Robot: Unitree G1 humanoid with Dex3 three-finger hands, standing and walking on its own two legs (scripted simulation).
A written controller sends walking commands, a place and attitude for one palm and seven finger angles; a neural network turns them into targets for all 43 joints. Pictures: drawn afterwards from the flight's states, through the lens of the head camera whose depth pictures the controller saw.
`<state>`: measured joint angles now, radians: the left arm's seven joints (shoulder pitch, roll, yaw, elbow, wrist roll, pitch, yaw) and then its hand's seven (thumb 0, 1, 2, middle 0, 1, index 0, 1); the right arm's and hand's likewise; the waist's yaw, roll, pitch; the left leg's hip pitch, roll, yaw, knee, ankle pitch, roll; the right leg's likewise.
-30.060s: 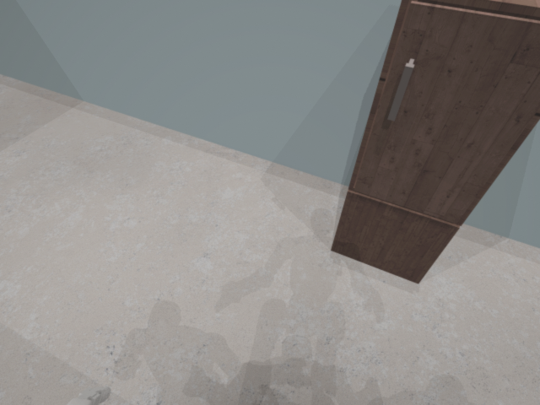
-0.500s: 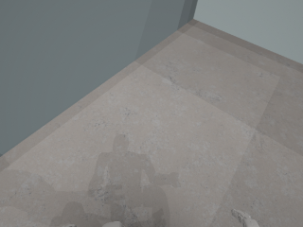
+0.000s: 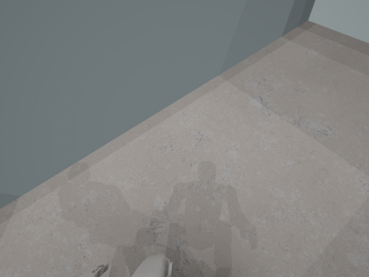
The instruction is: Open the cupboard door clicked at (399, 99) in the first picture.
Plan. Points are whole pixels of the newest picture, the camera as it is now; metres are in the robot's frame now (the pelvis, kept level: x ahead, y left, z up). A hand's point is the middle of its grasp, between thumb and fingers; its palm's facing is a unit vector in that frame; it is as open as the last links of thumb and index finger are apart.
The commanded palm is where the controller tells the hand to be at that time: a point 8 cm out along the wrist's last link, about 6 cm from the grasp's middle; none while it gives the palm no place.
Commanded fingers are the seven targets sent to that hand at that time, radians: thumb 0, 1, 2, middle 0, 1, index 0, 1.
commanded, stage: turn to face it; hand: left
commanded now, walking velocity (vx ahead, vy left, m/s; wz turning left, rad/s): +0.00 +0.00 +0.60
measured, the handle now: out of the picture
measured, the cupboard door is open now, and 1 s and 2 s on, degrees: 51 51 51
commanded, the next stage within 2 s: none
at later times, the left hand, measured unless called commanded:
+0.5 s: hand out of the picture -0.03 +0.23 -0.18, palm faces +0.36 -0.90 -0.26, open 7.4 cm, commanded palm none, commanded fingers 0.00 0.90 0.90 -0.20 -0.30 -0.20 -0.30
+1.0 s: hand out of the picture -0.01 +0.14 -0.14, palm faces +0.59 -0.76 -0.27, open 7.3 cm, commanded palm none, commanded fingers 0.00 0.90 0.90 -0.20 -0.30 -0.20 -0.30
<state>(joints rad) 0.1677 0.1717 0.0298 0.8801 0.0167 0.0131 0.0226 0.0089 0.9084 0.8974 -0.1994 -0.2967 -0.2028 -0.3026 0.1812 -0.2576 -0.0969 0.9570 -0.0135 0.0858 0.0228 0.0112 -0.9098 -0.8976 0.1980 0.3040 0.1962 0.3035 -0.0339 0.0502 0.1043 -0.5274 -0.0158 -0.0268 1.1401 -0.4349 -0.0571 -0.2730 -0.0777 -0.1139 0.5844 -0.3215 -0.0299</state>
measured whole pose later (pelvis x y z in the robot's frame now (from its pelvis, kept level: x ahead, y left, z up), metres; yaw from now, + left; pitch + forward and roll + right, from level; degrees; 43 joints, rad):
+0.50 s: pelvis -0.01 +0.00 +0.00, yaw +19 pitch +1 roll +0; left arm 0.19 0.27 0.08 0.94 0.02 0.07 0.01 0.01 0.91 0.90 -0.20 -0.30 -0.20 -0.30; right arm 0.11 -0.21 -0.05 0.90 -0.02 0.03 0.01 0.01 -0.91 -0.90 0.20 0.30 0.20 0.30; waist 0.02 -0.05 0.10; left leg -0.28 0.00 0.03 0.56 -0.30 0.01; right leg -0.49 -0.11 -0.07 1.11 -0.45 0.08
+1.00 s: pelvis +0.03 -0.06 +0.01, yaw +38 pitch +0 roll +3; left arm 0.20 0.16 0.04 0.89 0.02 0.00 0.03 0.01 0.92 0.90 -0.20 -0.30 -0.21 -0.30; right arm 0.15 -0.25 -0.09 0.96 -0.01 0.09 0.03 0.01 -0.91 -0.90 0.19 0.30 0.19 0.30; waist -0.03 0.00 0.11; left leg -0.47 0.03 0.02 1.06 -0.41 -0.08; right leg -0.19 -0.11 -0.24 0.50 -0.31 -0.04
